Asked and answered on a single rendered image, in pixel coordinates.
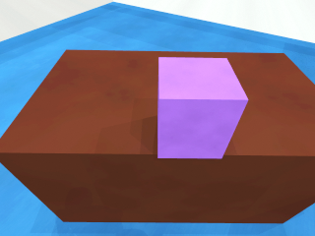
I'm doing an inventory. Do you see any carton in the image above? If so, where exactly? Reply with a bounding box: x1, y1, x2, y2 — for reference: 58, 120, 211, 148
157, 57, 249, 159

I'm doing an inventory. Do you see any pedestal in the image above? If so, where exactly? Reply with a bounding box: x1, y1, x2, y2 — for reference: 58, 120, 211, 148
0, 49, 315, 224

